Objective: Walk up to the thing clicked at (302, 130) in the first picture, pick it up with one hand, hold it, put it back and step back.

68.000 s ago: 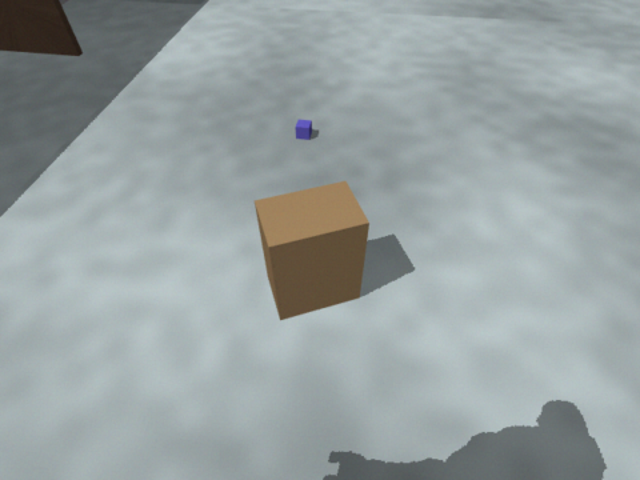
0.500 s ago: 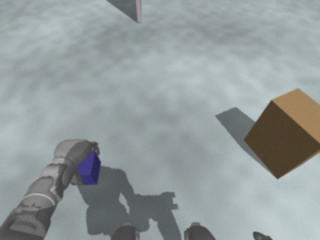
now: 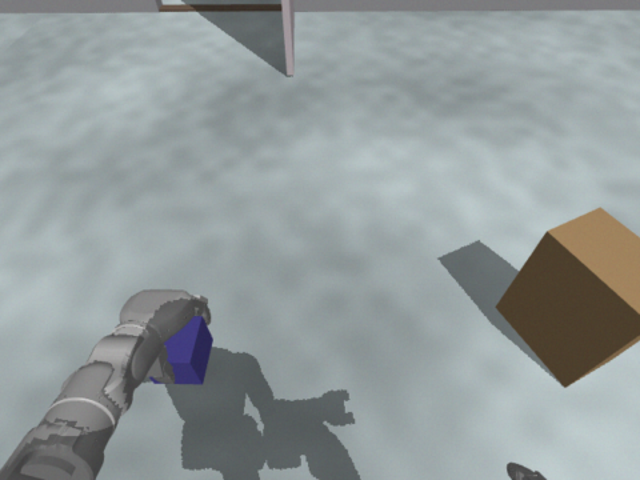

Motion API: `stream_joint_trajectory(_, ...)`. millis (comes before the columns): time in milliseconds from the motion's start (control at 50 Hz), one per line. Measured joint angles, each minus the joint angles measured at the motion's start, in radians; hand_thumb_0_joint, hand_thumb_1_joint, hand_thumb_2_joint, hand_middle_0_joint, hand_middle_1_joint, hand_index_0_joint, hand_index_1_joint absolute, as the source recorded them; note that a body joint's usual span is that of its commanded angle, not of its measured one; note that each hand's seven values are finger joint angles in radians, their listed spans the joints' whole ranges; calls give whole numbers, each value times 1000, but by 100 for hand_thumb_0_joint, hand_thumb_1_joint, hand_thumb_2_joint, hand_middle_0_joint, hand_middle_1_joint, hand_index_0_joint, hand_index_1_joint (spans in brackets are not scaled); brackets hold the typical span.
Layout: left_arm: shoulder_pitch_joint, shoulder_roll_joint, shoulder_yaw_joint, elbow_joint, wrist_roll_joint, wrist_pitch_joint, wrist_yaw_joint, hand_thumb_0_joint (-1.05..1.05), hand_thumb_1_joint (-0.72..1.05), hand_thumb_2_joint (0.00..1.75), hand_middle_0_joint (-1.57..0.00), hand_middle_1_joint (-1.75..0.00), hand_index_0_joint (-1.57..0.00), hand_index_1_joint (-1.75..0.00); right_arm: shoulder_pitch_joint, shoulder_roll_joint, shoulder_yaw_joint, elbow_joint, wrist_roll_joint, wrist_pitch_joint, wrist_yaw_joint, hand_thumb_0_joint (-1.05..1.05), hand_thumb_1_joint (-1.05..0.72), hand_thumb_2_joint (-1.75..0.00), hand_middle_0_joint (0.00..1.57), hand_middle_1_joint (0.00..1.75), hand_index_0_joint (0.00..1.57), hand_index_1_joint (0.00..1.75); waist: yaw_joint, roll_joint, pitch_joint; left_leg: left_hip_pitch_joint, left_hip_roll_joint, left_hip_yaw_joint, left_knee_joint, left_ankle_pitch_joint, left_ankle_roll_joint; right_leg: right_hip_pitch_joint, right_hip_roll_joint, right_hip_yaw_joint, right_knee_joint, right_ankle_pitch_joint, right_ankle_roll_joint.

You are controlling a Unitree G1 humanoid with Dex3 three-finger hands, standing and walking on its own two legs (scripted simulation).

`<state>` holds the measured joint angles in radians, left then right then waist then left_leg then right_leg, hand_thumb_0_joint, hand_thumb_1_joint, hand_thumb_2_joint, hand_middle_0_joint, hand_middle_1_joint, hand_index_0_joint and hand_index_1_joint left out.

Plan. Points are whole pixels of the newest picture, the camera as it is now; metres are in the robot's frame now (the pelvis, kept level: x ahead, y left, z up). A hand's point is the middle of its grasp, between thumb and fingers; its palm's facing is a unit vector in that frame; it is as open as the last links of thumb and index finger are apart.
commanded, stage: hold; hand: left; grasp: from above
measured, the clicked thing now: (178, 349) +0.33 +0.23 -0.09
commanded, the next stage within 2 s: crouch in 1.70 s
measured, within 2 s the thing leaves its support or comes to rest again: neither
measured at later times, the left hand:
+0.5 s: hand (166, 340) +0.31 +0.22 -0.02, palm faces -0.47 -0.01 -0.88, open 10.1 cm
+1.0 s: hand (169, 346) +0.29 +0.21 +0.00, palm faces -0.46 -0.02 -0.89, open 10.1 cm
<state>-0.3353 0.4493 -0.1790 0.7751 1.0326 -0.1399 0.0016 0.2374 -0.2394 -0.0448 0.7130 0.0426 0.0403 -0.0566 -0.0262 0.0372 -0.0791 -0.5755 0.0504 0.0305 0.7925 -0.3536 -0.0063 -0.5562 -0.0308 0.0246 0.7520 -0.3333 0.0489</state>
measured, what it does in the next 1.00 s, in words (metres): stands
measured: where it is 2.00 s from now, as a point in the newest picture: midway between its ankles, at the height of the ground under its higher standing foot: outside the picture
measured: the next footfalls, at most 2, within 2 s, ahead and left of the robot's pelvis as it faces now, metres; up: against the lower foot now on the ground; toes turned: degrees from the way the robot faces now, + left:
none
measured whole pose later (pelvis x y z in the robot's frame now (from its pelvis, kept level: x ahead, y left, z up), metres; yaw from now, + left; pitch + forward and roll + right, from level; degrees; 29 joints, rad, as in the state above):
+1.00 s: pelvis +0.00 -0.01 +0.02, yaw +0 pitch +2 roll +0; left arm -0.24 0.45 -0.19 0.61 0.99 -0.13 -0.08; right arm 0.19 -0.25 -0.03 0.67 0.06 0.08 -0.08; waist 0.00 0.05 -0.02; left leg -0.35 0.05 0.05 0.58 -0.26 -0.02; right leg -0.36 -0.03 0.03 0.59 -0.26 0.03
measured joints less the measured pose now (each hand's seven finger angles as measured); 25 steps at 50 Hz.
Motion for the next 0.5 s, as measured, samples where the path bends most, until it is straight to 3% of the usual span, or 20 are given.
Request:
stream_joint_trajectory(260, 37, 5, 0, -62, -16, -8, -53, -3, 3, 44, -71, -47, -71, -45, -13, -4, 1, -18, 1, 16, -7, 1, -91, -89, 20, 30, 20, 30, 10, 3, 7, 81, -2, 8, -66, 17, -1, 75, -2, 5, -58, 15, -1)
stream_joint_trajectory(500, 58, -1, -3, -100, -19, -2, -63, -2, 2, 44, -71, -47, -72, -45, -23, -7, 4, -29, 5, 29, -12, 1, -90, -89, 20, 30, 20, 30, 19, 8, 19, 129, -4, 10, -109, 37, -6, 115, -3, 6, -84, 26, -6)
